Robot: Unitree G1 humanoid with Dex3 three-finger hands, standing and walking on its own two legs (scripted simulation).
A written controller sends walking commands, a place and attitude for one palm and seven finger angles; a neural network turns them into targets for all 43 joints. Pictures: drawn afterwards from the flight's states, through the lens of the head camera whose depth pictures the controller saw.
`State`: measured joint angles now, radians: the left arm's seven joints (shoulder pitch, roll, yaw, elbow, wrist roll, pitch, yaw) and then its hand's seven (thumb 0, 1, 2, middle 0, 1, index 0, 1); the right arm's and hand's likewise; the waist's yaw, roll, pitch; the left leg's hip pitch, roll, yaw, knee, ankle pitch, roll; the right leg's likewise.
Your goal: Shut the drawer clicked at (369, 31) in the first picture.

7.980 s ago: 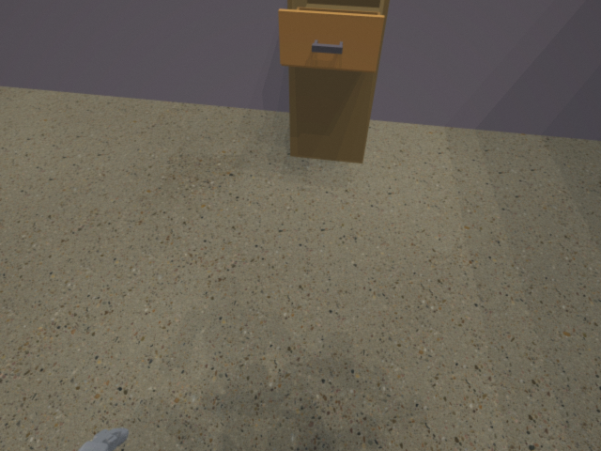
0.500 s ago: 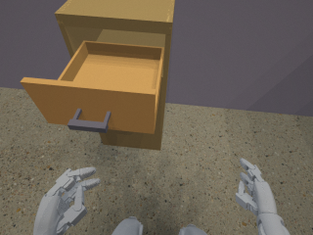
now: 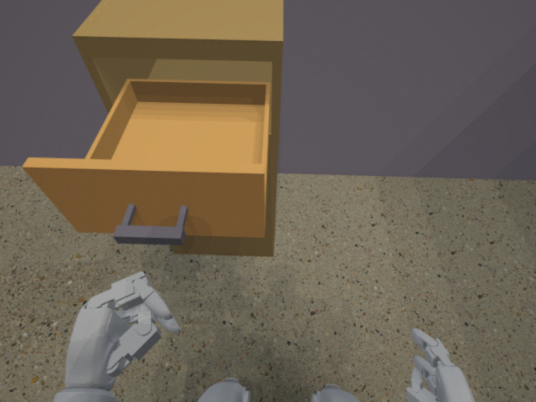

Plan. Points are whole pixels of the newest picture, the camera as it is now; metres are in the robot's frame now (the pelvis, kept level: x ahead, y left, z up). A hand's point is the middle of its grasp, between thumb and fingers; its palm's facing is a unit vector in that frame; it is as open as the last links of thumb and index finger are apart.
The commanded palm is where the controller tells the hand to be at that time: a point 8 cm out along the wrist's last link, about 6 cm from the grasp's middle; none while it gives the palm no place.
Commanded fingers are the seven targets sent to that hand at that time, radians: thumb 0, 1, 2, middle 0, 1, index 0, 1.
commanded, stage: raise the hand and make a fist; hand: left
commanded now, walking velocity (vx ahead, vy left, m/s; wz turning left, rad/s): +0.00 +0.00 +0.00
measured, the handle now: (153, 223) +0.37 +0.21 +0.03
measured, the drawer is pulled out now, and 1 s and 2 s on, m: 0.30 0.30 0.30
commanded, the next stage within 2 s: bring the fist close to the handle in 0.86 s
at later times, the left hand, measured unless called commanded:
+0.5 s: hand (145, 315) +0.20 +0.15 +0.12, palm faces +0.06 -1.00 -0.08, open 3.2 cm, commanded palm +0.16 +0.21 +0.13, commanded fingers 0.00 0.90 0.90 -1.40 -1.60 -1.40 -1.60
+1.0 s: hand (140, 320) +0.19 +0.15 +0.12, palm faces +0.06 -1.00 -0.06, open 3.3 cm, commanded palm +0.16 +0.21 +0.12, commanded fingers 0.00 0.90 0.90 -1.40 -1.60 -1.40 -1.60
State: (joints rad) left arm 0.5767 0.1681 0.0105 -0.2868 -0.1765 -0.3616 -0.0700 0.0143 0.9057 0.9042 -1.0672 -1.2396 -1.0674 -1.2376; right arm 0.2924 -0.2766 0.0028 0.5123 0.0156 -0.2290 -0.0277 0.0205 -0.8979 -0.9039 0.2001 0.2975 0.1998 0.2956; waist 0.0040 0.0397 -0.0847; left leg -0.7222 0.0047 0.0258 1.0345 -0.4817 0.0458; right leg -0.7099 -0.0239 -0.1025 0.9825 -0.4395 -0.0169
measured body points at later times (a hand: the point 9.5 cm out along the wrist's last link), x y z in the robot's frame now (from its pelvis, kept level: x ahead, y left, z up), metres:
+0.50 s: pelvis +0.03 -0.01 +0.02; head +0.05 -0.02 +0.47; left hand +0.19 +0.20 +0.13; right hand +0.23 -0.22 -0.04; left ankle +0.02 +0.09 -0.67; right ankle +0.03 -0.11 -0.67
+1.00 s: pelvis +0.02 -0.02 +0.03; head +0.03 -0.03 +0.48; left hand +0.18 +0.21 +0.13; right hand +0.21 -0.25 -0.03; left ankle +0.02 +0.09 -0.67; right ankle +0.03 -0.11 -0.67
